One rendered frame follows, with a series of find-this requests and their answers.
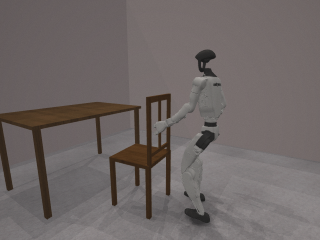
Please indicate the left robot forearm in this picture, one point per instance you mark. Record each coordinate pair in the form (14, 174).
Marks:
(182, 114)

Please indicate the humanoid robot torso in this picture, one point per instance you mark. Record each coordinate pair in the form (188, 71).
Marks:
(209, 104)

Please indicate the right robot upper arm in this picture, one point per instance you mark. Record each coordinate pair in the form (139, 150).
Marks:
(223, 100)

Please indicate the left robot hand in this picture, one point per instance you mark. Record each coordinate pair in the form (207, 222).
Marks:
(160, 126)

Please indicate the left robot thigh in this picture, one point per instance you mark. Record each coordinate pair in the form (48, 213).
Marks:
(192, 151)

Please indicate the left robot upper arm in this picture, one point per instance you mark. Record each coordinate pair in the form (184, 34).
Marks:
(198, 84)

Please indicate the table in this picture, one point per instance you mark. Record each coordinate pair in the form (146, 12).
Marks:
(38, 119)

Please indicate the right robot forearm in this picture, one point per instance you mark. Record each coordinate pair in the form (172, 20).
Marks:
(216, 117)

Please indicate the chair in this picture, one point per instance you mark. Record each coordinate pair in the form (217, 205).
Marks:
(146, 156)

